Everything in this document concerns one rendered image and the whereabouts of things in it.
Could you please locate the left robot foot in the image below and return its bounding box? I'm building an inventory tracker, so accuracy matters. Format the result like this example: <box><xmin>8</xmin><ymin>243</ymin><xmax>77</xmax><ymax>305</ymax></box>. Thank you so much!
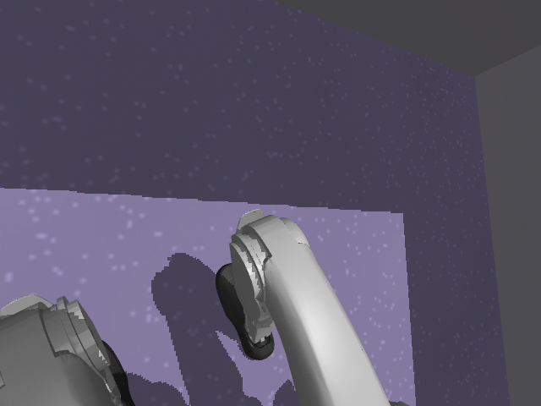
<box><xmin>102</xmin><ymin>341</ymin><xmax>135</xmax><ymax>406</ymax></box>

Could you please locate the right robot foot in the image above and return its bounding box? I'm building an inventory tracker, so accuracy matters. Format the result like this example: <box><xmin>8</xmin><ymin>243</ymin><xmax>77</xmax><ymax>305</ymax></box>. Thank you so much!
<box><xmin>216</xmin><ymin>263</ymin><xmax>274</xmax><ymax>360</ymax></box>

